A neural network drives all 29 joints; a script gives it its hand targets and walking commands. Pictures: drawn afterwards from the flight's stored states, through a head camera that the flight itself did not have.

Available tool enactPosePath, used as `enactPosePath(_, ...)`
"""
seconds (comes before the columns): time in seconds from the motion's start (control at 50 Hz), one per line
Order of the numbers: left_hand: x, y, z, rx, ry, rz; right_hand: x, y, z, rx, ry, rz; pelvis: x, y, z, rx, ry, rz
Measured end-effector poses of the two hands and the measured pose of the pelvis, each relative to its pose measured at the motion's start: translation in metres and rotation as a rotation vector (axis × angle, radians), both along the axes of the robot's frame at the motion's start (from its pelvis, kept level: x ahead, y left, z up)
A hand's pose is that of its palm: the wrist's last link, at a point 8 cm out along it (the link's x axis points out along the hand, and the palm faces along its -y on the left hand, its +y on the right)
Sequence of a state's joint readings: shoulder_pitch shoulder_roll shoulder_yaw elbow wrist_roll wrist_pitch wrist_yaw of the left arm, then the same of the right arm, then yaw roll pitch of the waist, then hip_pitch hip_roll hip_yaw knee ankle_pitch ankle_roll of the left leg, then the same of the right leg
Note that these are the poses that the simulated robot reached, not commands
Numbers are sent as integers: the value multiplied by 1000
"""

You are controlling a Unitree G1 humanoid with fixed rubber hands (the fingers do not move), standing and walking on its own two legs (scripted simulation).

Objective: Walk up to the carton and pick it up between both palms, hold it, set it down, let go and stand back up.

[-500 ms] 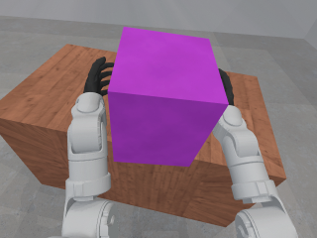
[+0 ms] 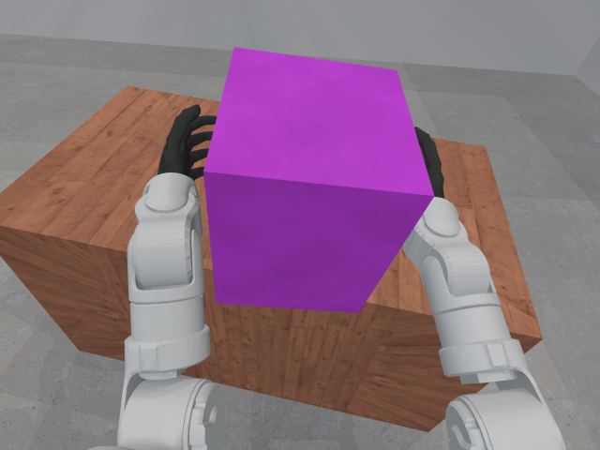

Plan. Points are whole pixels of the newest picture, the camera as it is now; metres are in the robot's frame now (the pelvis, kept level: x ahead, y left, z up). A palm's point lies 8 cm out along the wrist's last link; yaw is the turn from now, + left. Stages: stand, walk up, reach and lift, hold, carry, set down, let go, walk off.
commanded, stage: hold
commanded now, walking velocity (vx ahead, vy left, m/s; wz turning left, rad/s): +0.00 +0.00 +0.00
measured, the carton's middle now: (302, 192) +0.39 +0.00 +0.16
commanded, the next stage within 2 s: none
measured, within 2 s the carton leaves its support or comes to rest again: neither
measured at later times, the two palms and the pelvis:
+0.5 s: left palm (179, 172) +0.36 +0.14 +0.21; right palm (424, 193) +0.36 -0.15 +0.19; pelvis +0.00 +0.00 +0.00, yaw +0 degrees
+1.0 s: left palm (179, 173) +0.36 +0.14 +0.21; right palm (422, 195) +0.36 -0.15 +0.18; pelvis +0.00 +0.00 +0.00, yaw +0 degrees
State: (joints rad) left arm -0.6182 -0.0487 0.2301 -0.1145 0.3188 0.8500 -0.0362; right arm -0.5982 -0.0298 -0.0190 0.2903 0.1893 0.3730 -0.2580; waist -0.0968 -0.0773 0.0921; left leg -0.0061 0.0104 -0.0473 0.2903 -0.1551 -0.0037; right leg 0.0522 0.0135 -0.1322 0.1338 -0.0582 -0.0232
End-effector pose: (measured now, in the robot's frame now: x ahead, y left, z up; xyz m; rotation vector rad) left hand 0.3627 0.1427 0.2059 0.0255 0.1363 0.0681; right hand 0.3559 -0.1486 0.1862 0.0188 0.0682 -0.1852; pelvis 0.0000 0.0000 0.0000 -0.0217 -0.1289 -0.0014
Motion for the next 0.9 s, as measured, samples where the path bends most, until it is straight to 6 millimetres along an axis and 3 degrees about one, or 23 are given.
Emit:
enactPosePath(0.1, 1, -1, 4, 1, 7, 0, 1, 0, 1, -2, 7, -1, 0, 0, 0, 2, -11, -5)
enactPosePath(0.28, 2, 1, -7, 0, 38, 4, 1, 1, -9, 4, 38, 1, -1, -1, 0, 1, -9, 0)
enactPosePath(0.52, 1, 0, 4, 1, 5, 1, 1, 0, 1, -2, 6, -2, 0, 0, 0, 2, -11, -3)
enactPosePath(0.7, 2, 1, -7, 0, 39, 5, 1, 1, -9, 5, 39, 2, -1, -1, 0, 1, -10, 2)
enactPosePath(0.9, 0, 0, 3, 1, -2, 0, 0, 0, 2, -1, -1, -1, 0, 0, 0, 1, -5, 0)
